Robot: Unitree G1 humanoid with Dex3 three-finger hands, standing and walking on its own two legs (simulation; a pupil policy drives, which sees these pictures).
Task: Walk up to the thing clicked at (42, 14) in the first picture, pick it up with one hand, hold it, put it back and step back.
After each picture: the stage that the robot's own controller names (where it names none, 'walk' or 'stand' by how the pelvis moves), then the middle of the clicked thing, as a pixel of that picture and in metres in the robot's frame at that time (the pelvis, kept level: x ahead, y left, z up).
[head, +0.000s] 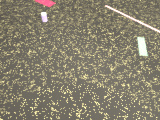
stand; (44, 17) +1.83 +0.47 -0.72
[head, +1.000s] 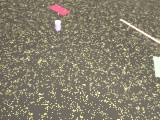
walk; (57, 25) +1.72 +0.21 -0.70
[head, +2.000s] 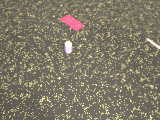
walk; (68, 47) +1.19 +0.11 -0.71
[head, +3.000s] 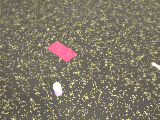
walk; (57, 89) +0.71 +0.21 -0.69
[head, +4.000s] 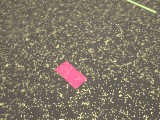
walk; out of the picture +0.40 +0.23 -0.71
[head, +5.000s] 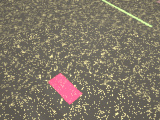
stand; out of the picture +0.28 +0.19 -0.71
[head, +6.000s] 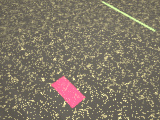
stand; out of the picture +0.27 +0.17 -0.72
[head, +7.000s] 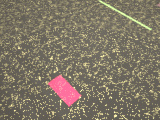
stand; out of the picture +0.28 +0.19 -0.73
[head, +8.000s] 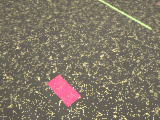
stand; out of the picture +0.27 +0.20 -0.73
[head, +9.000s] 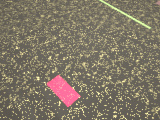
go down; out of the picture +0.26 +0.20 -0.73
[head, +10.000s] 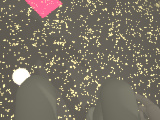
go down; (22, 78) +0.34 +0.23 -0.33
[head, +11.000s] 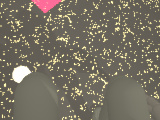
close in; (24, 76) +0.34 +0.23 -0.28
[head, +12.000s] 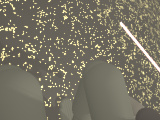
close in; out of the picture +0.33 +0.25 -0.21
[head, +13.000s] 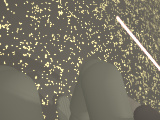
close; out of the picture +0.34 +0.27 -0.21
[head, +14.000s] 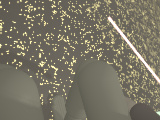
lift; out of the picture +0.34 +0.27 -0.21
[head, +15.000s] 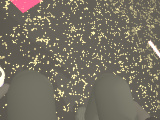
lift; out of the picture +0.28 +0.27 -0.13
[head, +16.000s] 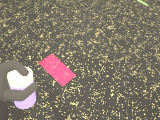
lift; (23, 88) +0.31 +0.18 +0.03
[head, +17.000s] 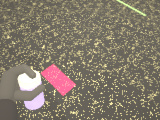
hold; (32, 90) +0.32 +0.17 +0.01
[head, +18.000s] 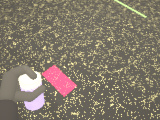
hold; (32, 90) +0.32 +0.17 +0.00
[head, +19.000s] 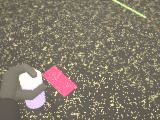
hold; (33, 89) +0.32 +0.17 +0.01
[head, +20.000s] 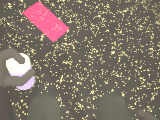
crouch; (21, 72) +0.36 +0.20 -0.07
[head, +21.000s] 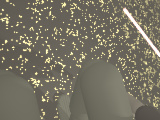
lower; out of the picture +0.37 +0.30 -0.21
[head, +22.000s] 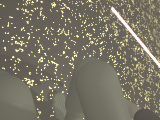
lower; out of the picture +0.37 +0.29 -0.21
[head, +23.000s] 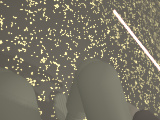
lower; out of the picture +0.36 +0.29 -0.21
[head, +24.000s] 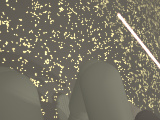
lower; out of the picture +0.36 +0.28 -0.20
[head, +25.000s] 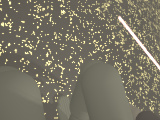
loosen; out of the picture +0.34 +0.24 -0.21
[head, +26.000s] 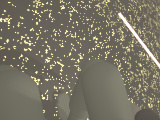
withdraw; out of the picture +0.33 +0.23 -0.22
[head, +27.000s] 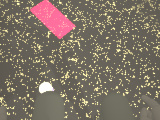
walk; (46, 90) +0.35 +0.18 -0.44
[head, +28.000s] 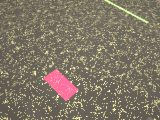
stand; out of the picture +0.29 +0.16 -0.66
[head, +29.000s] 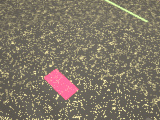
stand; out of the picture +0.30 +0.17 -0.67
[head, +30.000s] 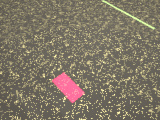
stand; out of the picture +0.31 +0.16 -0.72
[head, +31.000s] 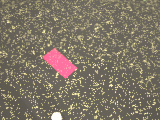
walk; (57, 118) +0.35 +0.15 -0.70
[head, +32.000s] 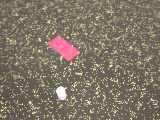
walk; (61, 93) +0.56 +0.18 -0.70
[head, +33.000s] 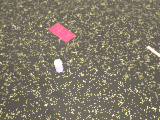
stand; (58, 66) +0.88 +0.24 -0.69
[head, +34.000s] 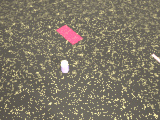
stand; (64, 66) +0.91 +0.17 -0.71
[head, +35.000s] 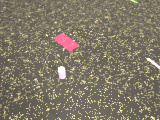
stand; (61, 72) +0.93 +0.19 -0.73
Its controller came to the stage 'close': yes
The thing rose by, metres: 0.71
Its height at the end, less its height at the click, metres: +0.00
